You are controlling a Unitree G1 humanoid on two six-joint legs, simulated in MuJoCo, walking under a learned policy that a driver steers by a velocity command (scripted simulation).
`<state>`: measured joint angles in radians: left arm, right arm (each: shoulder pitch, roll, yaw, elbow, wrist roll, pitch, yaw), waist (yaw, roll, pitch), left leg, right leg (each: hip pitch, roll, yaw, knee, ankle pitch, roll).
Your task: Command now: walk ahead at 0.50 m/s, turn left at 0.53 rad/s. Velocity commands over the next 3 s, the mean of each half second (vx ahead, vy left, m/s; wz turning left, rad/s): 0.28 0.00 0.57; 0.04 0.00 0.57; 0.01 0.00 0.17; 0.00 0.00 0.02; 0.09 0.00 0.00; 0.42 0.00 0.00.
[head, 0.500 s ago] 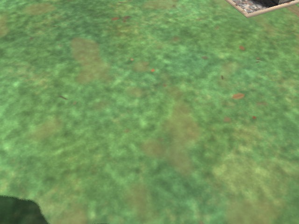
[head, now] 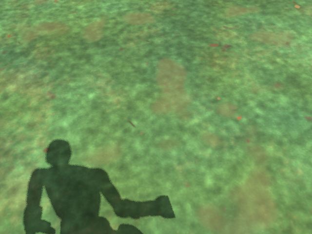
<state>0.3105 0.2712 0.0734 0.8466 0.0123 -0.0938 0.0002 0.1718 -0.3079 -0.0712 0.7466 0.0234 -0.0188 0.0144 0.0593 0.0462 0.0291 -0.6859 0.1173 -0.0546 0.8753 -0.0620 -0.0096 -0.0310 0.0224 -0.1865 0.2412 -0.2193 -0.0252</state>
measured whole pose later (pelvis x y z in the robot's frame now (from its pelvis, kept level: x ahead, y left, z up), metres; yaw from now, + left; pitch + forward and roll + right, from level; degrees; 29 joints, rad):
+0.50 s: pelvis +0.20 +0.06 +0.00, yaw +18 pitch +3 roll -1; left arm 0.07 0.31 0.06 0.75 0.01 -0.02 0.04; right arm 0.21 -0.31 -0.08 0.66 0.01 0.01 -0.01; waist -0.03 -0.02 0.07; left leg -0.35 -0.11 -0.10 0.44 -0.13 0.08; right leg -0.63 -0.04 0.11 0.94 -0.30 0.10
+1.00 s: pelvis +0.26 +0.04 +0.00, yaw +35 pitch +1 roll +0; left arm 0.14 0.28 0.06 0.74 0.00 0.02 0.03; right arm 0.17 -0.32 -0.08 0.62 0.02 0.08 -0.01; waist 0.02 0.02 0.07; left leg -0.43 0.01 -0.03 0.85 -0.42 -0.08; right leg -0.25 -0.06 -0.06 0.45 -0.21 0.01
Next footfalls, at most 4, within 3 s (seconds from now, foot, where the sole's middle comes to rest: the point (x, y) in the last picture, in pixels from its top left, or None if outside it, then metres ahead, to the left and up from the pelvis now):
0.18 left None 0.27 0.15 -0.78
0.70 right None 0.39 -0.04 -0.78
1.08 left None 0.22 0.18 -0.78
1.40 right None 0.36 -0.03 -0.78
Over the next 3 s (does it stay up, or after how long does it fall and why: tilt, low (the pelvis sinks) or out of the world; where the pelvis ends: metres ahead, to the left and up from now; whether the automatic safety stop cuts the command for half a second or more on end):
stays up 0.49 0.20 -0.03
